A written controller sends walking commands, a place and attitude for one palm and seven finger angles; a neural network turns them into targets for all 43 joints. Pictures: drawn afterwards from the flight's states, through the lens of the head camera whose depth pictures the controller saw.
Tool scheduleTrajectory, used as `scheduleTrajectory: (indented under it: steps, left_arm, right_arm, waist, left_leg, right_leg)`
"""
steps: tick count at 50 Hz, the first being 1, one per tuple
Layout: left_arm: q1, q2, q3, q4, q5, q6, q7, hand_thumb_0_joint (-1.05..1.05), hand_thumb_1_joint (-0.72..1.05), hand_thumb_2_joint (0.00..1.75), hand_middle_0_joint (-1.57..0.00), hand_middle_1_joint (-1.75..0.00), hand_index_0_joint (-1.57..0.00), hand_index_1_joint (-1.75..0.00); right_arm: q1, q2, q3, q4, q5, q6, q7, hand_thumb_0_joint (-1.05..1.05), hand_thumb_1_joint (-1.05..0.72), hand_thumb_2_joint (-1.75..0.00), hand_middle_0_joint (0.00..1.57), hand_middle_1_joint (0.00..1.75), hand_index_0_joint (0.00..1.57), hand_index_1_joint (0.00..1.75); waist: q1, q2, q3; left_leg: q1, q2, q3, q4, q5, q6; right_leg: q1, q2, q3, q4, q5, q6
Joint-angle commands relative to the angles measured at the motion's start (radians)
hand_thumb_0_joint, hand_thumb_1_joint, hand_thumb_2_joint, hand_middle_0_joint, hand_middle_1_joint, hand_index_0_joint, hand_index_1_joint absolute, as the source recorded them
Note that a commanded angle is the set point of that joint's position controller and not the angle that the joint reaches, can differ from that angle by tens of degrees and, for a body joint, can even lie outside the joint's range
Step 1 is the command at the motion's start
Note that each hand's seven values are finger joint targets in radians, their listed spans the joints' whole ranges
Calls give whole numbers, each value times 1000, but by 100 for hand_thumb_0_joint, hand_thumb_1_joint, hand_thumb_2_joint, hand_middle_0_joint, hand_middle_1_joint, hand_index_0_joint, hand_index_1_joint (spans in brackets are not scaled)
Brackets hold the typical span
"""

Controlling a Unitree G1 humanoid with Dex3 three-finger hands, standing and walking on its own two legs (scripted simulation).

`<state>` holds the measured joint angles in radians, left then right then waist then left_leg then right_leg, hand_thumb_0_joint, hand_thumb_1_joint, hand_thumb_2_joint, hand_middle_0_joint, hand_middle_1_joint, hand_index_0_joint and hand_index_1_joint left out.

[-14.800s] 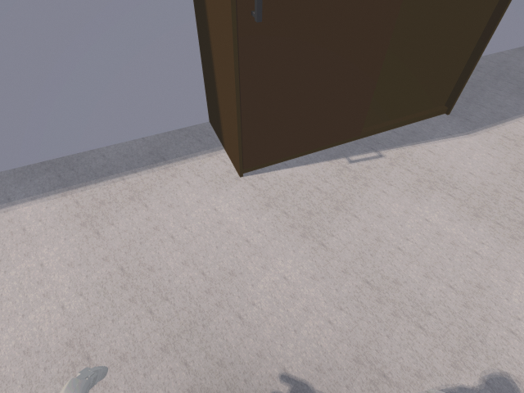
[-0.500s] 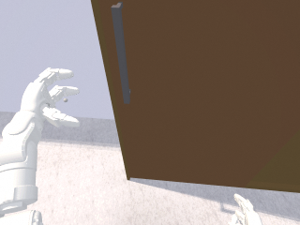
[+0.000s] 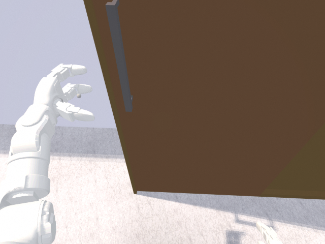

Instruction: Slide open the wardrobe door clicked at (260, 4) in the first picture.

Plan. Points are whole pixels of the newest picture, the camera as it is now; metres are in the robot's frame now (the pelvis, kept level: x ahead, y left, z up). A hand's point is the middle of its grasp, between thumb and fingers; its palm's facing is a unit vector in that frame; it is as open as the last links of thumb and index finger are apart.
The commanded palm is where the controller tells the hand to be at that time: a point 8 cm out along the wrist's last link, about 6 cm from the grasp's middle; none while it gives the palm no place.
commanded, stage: move the hooked fingers beside the handle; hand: left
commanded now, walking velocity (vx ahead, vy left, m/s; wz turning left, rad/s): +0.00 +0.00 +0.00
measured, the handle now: (123, 63) +0.53 +0.14 +0.19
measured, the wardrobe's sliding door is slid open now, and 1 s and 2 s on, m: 0.00 0.00 0.00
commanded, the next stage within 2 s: feel for the door with the fingertips in 1.20 s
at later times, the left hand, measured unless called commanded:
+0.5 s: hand (99, 76) +0.47 +0.19 +0.19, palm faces +0.04 -1.00 +0.00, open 13.9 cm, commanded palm +0.43 +0.25 +0.18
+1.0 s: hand (95, 80) +0.46 +0.20 +0.18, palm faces +0.03 -1.00 +0.00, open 14.0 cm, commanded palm +0.44 +0.25 +0.17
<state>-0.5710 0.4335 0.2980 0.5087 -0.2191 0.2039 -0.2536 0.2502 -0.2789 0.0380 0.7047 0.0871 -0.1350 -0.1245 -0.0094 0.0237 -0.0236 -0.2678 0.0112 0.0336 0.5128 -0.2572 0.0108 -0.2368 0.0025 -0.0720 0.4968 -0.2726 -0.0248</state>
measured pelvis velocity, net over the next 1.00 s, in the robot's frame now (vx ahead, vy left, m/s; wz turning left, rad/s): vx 0.00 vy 0.01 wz -0.01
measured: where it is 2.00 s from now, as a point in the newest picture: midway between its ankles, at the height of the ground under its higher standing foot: outside the picture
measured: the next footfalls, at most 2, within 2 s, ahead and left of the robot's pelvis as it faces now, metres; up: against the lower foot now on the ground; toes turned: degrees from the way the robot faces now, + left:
none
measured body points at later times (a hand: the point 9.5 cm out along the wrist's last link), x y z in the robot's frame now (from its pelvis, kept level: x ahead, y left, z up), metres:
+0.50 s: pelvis +0.00 +0.00 +0.00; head +0.02 +0.00 +0.45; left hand +0.46 +0.24 +0.19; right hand +0.05 -0.27 -0.12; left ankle +0.01 +0.11 -0.74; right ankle -0.01 -0.10 -0.74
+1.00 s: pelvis +0.00 +0.01 +0.00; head +0.02 +0.00 +0.45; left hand +0.45 +0.25 +0.19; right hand +0.09 -0.27 -0.11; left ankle +0.01 +0.11 -0.74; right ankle -0.01 -0.10 -0.74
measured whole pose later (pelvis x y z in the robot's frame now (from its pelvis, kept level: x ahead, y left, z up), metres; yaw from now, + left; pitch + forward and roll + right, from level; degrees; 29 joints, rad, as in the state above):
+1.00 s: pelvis +0.00 +0.01 +0.00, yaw -1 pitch +5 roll -1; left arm -0.83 0.44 0.29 0.86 -0.17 0.06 -0.21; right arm 0.30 -0.28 0.02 0.71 0.07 -0.11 -0.09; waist -0.06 0.02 -0.05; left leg -0.36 0.01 0.04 0.54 -0.27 0.02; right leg -0.32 0.00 -0.06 0.51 -0.27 -0.02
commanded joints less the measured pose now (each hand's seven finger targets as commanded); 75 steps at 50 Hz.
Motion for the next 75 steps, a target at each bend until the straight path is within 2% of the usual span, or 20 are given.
scheduleTrajectory:
  steps: [1, 2, 5, 7, 12, 16, 18, 24, 28, 31, 32, 37, 41, 45, 50, 54, 59, 66, 72, 75]
  left_arm:
    - [-513, 283, 92, -171, -10, -84, 17, 0, -50, 30, -30, -120, -30, -120]
    - [-522, 244, 62, -159, -4, -92, 23, 0, -50, 30, -30, -120, -30, -120]
    - [-525, 291, 98, -109, 17, -117, 49, 0, -50, 30, -30, -120, -30, -120]
    - [-545, 269, 75, -80, 26, -125, 54, 0, -50, 30, -30, -120, -30, -120]
    - [-698, 238, 18, 40, 40, -143, 53, 0, -50, 30, -30, -120, -30, -120]
    - [-774, 297, 59, 69, 51, -192, 64, 0, -50, 30, -30, -120, -30, -120]
    - [-797, 268, 40, 84, 53, -218, 66, 0, -50, 30, -30, -120, -30, -120]
    - [-680, 307, 94, 237, 71, -223, 67, 0, -50, 30, -30, -120, -30, -120]
    - [-618, 301, 98, 133, 76, -230, 65, 0, -50, 30, -30, -120, -30, -120]
    - [-605, 331, 128, 39, 58, -245, 63, 0, -50, 30, -30, -120, -30, -120]
    - [-634, 290, 87, 25, 54, -243, 59, 0, -50, 30, -30, -120, -30, -120]
    - [-738, 307, 79, 41, 59, -230, 65, 0, -50, 30, -30, -120, -30, -120]
    - [-752, 282, 46, 61, 68, -223, 61, 0, -50, 30, -30, -120, -30, -120]
    - [-715, 192, -9, 89, 44, -213, 43, 0, -50, 30, -30, -120, -30, -120]
    - [-722, 258, 56, 246, 44, -181, 56, 0, -50, 30, -30, -120, -30, -120]
    - [-800, 254, 30, 194, 87, -239, 86, 0, -50, 30, -30, -120, -30, -120]
    - [-868, 266, 32, 102, 73, -317, 78, 0, -50, 30, -30, -120, -30, -120]
    - [-762, 251, 42, 255, 70, -232, 63, 0, -50, 30, -30, -120, -30, -120]
    - [-710, 157, -2, 77, 55, -238, 81, 0, -50, 30, -30, -120, -30, -120]
    - [-694, 168, 22, 45, 42, -235, 99, 0, -50, 30, -30, -120, -30, -120]
  right_arm:
    - [-50, -141, -52, -122, -7, -45, -11, 0, -90, -90, 20, 30, 20, 30]
    - [-49, -134, -51, -123, -8, -46, -9, 0, -90, -90, 20, 30, 20, 30]
    - [-29, -141, -56, -112, -14, -42, -2, 0, -90, -90, 20, 30, 20, 30]
    - [-20, -135, -54, -115, -13, -35, 2, 0, -90, -90, 20, 30, 20, 30]
    - [7, -144, -57, -97, -10, -29, 5, 0, -90, -90, 20, 30, 20, 30]
    - [51, -152, -66, -86, -20, -31, 10, 0, -90, -90, 20, 30, 20, 30]
    - [66, -145, -66, -79, -22, -33, 13, 0, -90, -90, 20, 30, 20, 30]
    - [105, -156, -72, -76, -24, -24, 28, 0, -90, -90, 20, 30, 20, 30]
    - [105, -154, -81, -110, -25, -18, 39, 0, -90, -90, 20, 30, 20, 30]
    - [96, -157, -87, -120, -21, -12, 35, 0, -90, -90, 20, 30, 20, 30]
    - [88, -152, -84, -119, -17, -12, 33, 0, -90, -90, 20, 30, 20, 30]
    - [85, -150, -78, -88, -16, -11, 18, 0, -90, -90, 20, 30, 20, 30]
    - [82, -146, -76, -87, -16, -13, 18, 0, -90, -90, 20, 30, 20, 30]
    - [85, -147, -77, -91, -15, -17, 20, 0, -90, -90, 20, 30, 20, 30]
    - [90, -163, -70, -77, -15, -6, 19, 0, -90, -90, 20, 30, 20, 30]
    - [91, -147, -66, -94, -25, -8, 31, 0, -90, -90, 20, 30, 20, 30]
    - [101, -146, -72, -92, -27, -18, 30, 0, -90, -90, 20, 30, 20, 30]
    - [117, -155, -71, -77, -21, -9, 28, 0, -90, -90, 20, 30, 20, 30]
    - [117, -142, -86, -97, -24, -13, 41, 0, -90, -90, 20, 30, 20, 30]
    - [116, -147, -89, -90, -25, -13, 40, 0, -90, -90, 20, 30, 20, 30]
  waist:
    - [-19, -21, -293]
    - [-24, -6, -291]
    - [-17, -1, -299]
    - [-24, 14, -295]
    - [-67, 11, -231]
    - [-64, 13, -338]
    - [-69, 19, -364]
    - [-52, -18, -333]
    - [-28, 28, -383]
    - [-27, -10, -384]
    - [-44, -9, -361]
    - [-70, 26, -289]
    - [-71, 93, -331]
    - [-76, 42, -353]
    - [-78, -67, -256]
    - [-77, 37, -314]
    - [-84, 55, -432]
    - [-76, 4, -328]
    - [-61, 57, -419]
    - [-55, -3, -400]
  left_leg:
    - [130, -9, -53, -40, 214, 16]
    - [137, -10, -51, -40, 213, 16]
    - [129, -8, -50, -29, 226, 17]
    - [118, -9, -47, -35, 219, 17]
    - [84, -7, -52, -36, 139, 18]
    - [104, -8, -60, -21, 188, 18]
    - [118, -9, -57, -13, 216, 17]
    - [49, -9, -40, -12, 216, 20]
    - [80, -8, -33, -7, 297, 19]
    - [87, -2, -30, -8, 308, 24]
    - [91, -3, -27, -10, 289, 26]
    - [86, -4, -33, -17, 207, 28]
    - [118, -7, -41, -9, 211, 24]
    - [152, -2, -55, 1, 269, 20]
    - [52, -5, -54, -8, 180, 22]
    - [72, -9, -57, 5, 207, 16]
    - [155, 0, -70, 20, 282, 10]
    - [64, -4, -58, 3, 251, 17]
    - [168, 6, -61, 24, 392, 12]
    - [154, 7, -60, 20, 395, 15]
  right_leg:
    - [31, 0, 53, -62, 261, 7]
    - [23, 3, 52, -60, 255, 6]
    - [29, 5, 56, -53, 270, 4]
    - [29, 4, 58, -54, 272, 5]
    - [-47, 7, 59, -69, 183, 7]
    - [-15, 8, 62, -50, 228, 3]
    - [-10, 13, 59, -40, 263, 3]
    - [5, 14, 60, -30, 294, 6]
    - [42, 17, 59, -15, 372, 2]
    - [64, 21, 63, -20, 397, 7]
    - [45, 23, 63, -25, 381, 8]
    - [-19, 22, 66, -50, 284, 10]
    - [-33, 20, 65, -47, 264, 3]
    - [-36, 26, 48, -39, 297, 0]
    - [-65, 16, 46, -42, 236, 7]
    - [-68, 14, 57, -20, 248, 1]
    - [-42, 25, 55, -4, 300, -1]
    - [-43, 23, 45, -18, 294, 2]
    - [-21, 32, 46, -12, 371, -1]
    - [-4, 36, 42, -17, 378, 0]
